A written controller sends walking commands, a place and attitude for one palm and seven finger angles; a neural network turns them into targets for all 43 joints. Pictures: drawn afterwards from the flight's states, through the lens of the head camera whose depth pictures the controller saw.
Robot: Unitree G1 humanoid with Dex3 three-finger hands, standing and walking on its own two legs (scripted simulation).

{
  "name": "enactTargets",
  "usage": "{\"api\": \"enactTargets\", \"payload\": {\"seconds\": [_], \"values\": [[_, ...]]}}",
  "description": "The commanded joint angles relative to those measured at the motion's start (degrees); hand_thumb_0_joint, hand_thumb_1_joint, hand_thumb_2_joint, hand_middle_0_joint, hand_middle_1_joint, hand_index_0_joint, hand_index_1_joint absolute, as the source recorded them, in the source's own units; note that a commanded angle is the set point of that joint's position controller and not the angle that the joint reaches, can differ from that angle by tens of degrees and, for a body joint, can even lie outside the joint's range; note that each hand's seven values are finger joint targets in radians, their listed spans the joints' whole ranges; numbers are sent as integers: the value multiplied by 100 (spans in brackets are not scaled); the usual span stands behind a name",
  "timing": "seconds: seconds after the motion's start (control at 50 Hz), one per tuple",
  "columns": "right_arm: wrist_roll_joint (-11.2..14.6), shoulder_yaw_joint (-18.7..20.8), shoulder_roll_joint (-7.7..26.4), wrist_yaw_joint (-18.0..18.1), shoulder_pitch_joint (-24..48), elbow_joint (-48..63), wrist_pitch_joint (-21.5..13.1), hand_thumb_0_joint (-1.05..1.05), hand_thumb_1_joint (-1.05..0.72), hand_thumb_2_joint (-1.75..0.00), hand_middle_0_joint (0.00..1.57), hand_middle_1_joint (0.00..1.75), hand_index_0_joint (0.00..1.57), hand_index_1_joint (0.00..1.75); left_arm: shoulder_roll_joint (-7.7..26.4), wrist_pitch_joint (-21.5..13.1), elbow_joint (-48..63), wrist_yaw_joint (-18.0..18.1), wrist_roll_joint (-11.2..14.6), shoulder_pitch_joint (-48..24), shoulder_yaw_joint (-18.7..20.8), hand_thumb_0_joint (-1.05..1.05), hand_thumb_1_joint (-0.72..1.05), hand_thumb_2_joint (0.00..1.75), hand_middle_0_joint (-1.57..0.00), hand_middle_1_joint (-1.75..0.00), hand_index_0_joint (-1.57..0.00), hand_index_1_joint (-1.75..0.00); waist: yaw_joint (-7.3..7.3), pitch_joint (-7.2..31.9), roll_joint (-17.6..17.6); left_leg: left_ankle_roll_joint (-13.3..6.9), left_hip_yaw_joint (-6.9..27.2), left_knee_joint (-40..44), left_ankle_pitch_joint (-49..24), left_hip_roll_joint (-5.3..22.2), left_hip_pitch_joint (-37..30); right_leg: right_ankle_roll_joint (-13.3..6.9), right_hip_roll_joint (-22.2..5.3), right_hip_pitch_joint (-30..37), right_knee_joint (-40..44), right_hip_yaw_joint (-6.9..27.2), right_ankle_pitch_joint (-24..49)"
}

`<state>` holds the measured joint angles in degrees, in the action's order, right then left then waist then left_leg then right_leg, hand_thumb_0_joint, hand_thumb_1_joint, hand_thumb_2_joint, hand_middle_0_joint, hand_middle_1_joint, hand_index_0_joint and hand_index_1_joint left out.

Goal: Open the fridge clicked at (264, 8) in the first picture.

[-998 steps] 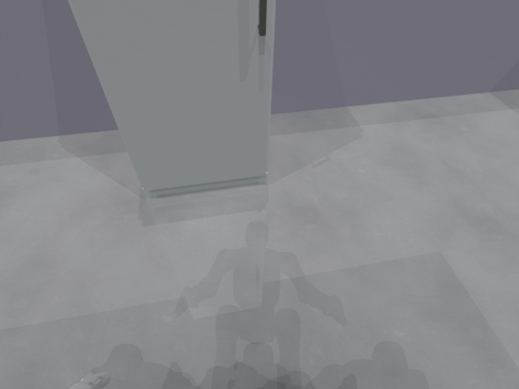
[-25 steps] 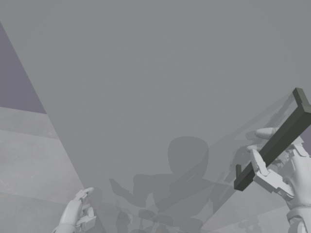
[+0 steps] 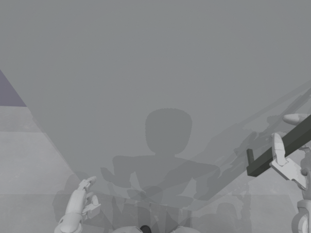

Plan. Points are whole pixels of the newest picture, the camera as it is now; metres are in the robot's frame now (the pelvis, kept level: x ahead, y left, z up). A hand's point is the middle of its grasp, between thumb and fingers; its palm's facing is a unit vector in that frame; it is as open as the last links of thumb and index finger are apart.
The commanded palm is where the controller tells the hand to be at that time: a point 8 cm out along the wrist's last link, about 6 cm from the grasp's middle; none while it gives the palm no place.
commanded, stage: walk backward, drawing the door open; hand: right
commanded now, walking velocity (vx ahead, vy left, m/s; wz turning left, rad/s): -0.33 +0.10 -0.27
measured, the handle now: (284, 134) +0.28 -0.20 +0.19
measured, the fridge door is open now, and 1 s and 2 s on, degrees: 10 41 70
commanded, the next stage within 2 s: stop walking and hold the door back in 1.98 s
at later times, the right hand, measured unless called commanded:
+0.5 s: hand (276, 232) +0.12 -0.14 +0.18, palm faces +0.51 +0.81 -0.28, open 6.4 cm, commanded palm +0.07 -0.17 +0.19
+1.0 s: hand out of the picture -0.02 -0.04 +0.18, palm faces +0.71 +0.65 -0.27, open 6.5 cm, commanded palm -0.08 -0.06 +0.18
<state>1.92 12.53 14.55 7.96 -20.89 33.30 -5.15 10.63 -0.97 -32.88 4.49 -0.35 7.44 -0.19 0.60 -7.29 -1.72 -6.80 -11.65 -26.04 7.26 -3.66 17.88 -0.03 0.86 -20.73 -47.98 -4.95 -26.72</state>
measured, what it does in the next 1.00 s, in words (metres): steps to the left, turning right: right foot, then left foot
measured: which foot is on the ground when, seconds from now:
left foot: down 0.00-0.04, up 0.06-0.34, down 0.36-0.56, up 0.58-0.86, down 0.88-1.00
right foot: up 0.00-0.02, down 0.04-0.36, up 0.38-0.54, down 0.56-0.88, up 0.90-1.00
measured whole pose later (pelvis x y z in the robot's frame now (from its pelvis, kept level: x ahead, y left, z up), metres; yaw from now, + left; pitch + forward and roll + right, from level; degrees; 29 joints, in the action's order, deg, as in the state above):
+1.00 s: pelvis -0.17 +0.29 +0.00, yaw -29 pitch -1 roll -1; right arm 3.7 16.4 18.2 5.6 -5.7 22.1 -4.9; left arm 9.2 -6.2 -39.7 4.7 -1.2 9.0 0.5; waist 1.1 -7.5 0.3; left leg -2.2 -4.0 -31.5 18.5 0.5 11.8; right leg 2.9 0.5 -33.2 -63.1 1.6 -26.2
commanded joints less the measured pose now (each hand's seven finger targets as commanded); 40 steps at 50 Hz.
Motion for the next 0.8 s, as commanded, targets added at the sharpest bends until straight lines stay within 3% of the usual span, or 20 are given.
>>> {"api": "enactTargets", "payload": {"seconds": [0.0, 0.02, 0.04, 0.06, 0.08, 0.14, 0.22, 0.26, 0.3, 0.34, 0.38, 0.44, 0.5, 0.52, 0.54, 0.56, 0.62, 0.66, 0.7, 0.78], "values": [[-7, 293, 848, 143, 356, 1602, -752, 0, -90, -90, 45, 140, 45, 140, 569, -458, 738, -4, -5, 105, 158, 0, 90, 90, -20, -30, -20, -30, 271, 1322, -496, 2034, 577, -232, -288, 821, 604, -410, -508, 1828, 3206, 330, 753], [38, 335, 932, 218, 333, 1796, -849, 0, -90, -90, 45, 140, 45, 140, 776, -521, 1013, -32, -111, -236, 179, 0, 90, 90, -20, -30, -20, -30, 37, 1394, -2360, 1671, 893, -3513, 2005, 333, 840, -1190, -2586, 1079, 4121, 3092, 1457], [-167, 513, 1126, 307, 584, 1690, -841, 0, -90, -90, 45, 140, 45, 140, 489, -538, 1092, -82, -212, -394, 114, 0, 90, 90, -20, -30, -20, -30, -225, 1638, -1540, 895, 2205, -5531, 2361, 408, 209, -1707, -3391, -188, 3604, 4295, 2839], [-86, 565, 1207, 193, 1000, 1827, -789, 0, -90, -90, 45, 140, 45, 140, 475, -512, 933, -107, -106, -387, 236, 0, 90, 90, -20, -30, -20, -30, 1, 1462, -377, 837, 2148, -5368, 2236, 106, 234, -1373, -2728, -371, 3666, 3494, 2355], [-36, 712, 1225, 196, 1138, 1703, -743, 0, -90, -90, 45, 140, 45, 140, 551, -613, 854, -84, -60, -441, 310, 0, 90, 90, -20, -30, -20, -30, -87, 1223, -276, 918, 1907, -4969, 2105, 148, 882, -1262, -2271, -3, 3363, 2865, 2248], [-74, 348, 911, 268, 1545, 1492, -695, 0, -90, -90, 45, 140, 45, 140, 646, -856, 544, -37, -61, -328, 246, 0, 90, 90, -20, -30, -20, -30, -121, 1409, -977, 928, 1213, -3236, 2019, 261, 682, -896, -1567, 910, 3022, 1889, 2801], [-9, 318, 926, 192, 1938, 1332, -741, 0, -90, -90, 45, 140, 45, 140, 773, -1048, 472, -78, -71, -55, 290, 0, 90, 90, -20, -30, -20, -30, -15, 1889, -1850, 915, 844, -1434, 2205, -56, -84, -620, -1300, 1602, 3045, 1660, 3277], [46, 500, 1079, 148, 2055, 1236, -791, 0, -90, -90, 45, 140, 45, 140, 795, -1089, 432, -113, -64, -53, 296, 0, 90, 90, -20, -30, -20, -30, -72, 2088, -1889, 876, 760, -487, 1771, -137, -480, -498, -1163, 1710, 2922, 1626, 3474], [74, 741, 1336, 66, 2180, 1131, -853, 0, -90, -90, 45, 140, 45, 140, 705, -1021, 475, -131, -37, -142, 277, 0, 90, 90, -20, -30, -20, -30, -182, 2069, -1180, 849, 794, 1104, 491, 3, -797, -183, -752, 1738, 2379, 1264, 3003], [85, 1091, 1895, 38, 2412, 962, -897, 0, -90, -90, 45, 140, 45, 140, 510, -820, 519, -89, -13, -274, 191, 0, 90, 90, -20, -30, -20, -30, -50, 1898, 632, 403, 1681, 1234, -994, 1332, -358, 276, -14, 1293, 986, 360, 1381], [76, 1495, 2021, 83, 2254, 759, -781, 0, -90, -90, 45, 140, 45, 140, 636, -831, 551, 1, 40, -433, 387, 0, 90, 90, -20, -30, -20, -30, -263, 1864, 1565, -90, 1998, 607, -2014, 2028, -342, 163, 125, 41, -1034, 717, 59], [59, 1411, 1708, 94, 1975, 697, -785, 0, -90, -90, 45, 140, 45, 140, 382, -774, 610, 67, -41, -405, 146, 0, 90, 90, -20, -30, -20, -30, -201, 1786, 870, -70, 1300, -267, -3854, 1985, -1698, 107, -174, -649, -47, 488, 208], [116, 1320, 1608, 85, 1995, 746, -867, 0, -90, -90, 45, 140, 45, 140, 500, -785, 569, 178, -115, -153, 207, 0, 90, 90, -20, -30, -20, -30, -35, 2023, 530, 294, 1043, -1081, -3625, 1606, -1394, 45, -103, 594, 1954, 298, 1633], [190, 1178, 1536, 84, 1925, 663, -834, 0, -90, -90, 45, 140, 45, 140, 670, -782, 572, 206, -82, -39, 304, 0, 90, 90, -20, -30, -20, -30, 95, 2141, -68, 692, 672, -1882, -2502, 1176, -500, -203, -699, 1717, 2461, 953, 3710], [281, 1044, 1448, 39, 2135, 961, -874, 0, -90, -90, 45, 140, 45, 140, 813, -856, 663, 128, -79, -56, 359, 0, 90, 90, -20, -30, -20, -30, 4, 2432, -1556, 1073, 789, -3086, 1288, 250, 871, -927, -2134, 2825, 2792, 3089, 6903], [115, 954, 1430, -37, 2432, 1006, -955, 0, -90, -90, 45, 140, 45, 140, 652, -930, 503, -44, -112, -65, 306, 0, 90, 90, -20, -30, -20, -30, -77, 2433, -1394, 979, 1452, -3817, 2955, 92, 1356, -1160, -2546, 3108, 2887, 3942, 7216], [-17, 1189, 1729, -37, 3031, 1111, -909, 0, -90, -90, 45, 140, 45, 140, 673, -993, 243, -82, -55, -199, 454, 0, 90, 90, -20, -30, -20, -30, -14, 2096, -1242, 990, 1771, -3494, 2091, 341, 1267, -1060, -2016, 2373, 2815, 3188, 4240], [18, 906, 1413, -47, 2888, 775, -762, 0, -90, -90, 45, 140, 45, 140, 676, -980, 234, -74, 18, -213, 443, 0, 90, 90, -20, -30, -20, -30, -40, 1824, -1458, 981, 1519, -2946, 1655, 265, 408, -773, -1542, 1222, 2976, 2397, 2571], [83, 851, 1401, -56, 2967, 691, -636, 0, -90, -90, 45, 140, 45, 140, 709, -979, 344, -43, 41, -196, 391, 0, 90, 90, -20, -30, -20, -30, -31, 1657, -1667, 973, 1068, -2591, 1755, -10, -367, -616, -1272, 296, 3612, 2210, 510], [177, 1015, 1500, -47, 2929, 561, -592, 0, -90, -90, 45, 140, 45, 140, 714, -1008, 420, -17, -20, -332, 365, 0, 90, 90, -20, -30, -20, -30, -133, 1626, -1948, 878, 792, -1170, 1979, -258, -1622, -493, -1081, -457, 3812, 2253, -297]]}}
